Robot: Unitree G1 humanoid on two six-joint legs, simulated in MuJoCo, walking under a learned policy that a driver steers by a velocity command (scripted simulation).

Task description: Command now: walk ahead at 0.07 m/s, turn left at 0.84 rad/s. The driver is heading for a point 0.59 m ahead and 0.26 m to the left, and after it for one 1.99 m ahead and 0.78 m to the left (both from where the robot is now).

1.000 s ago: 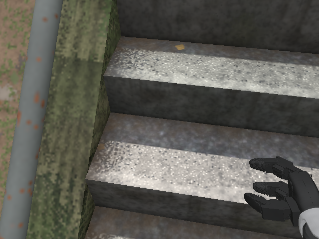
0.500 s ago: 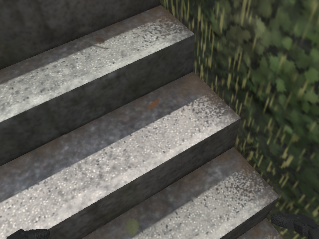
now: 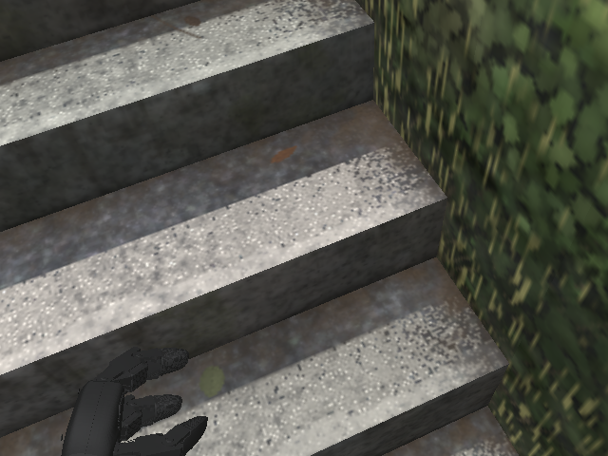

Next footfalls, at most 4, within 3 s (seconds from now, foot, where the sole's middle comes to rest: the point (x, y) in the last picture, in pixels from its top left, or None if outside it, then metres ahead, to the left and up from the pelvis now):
0.02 right None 0.00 -0.16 -0.83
0.48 left None -0.05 0.10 -0.83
1.08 right None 0.27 0.00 -0.64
1.48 left None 0.03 -0.07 -0.83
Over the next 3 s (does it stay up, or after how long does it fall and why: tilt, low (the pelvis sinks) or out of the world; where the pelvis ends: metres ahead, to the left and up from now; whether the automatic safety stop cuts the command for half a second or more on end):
stays up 0.09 0.14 0.01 its command is cut before an obstacle after 1.7 s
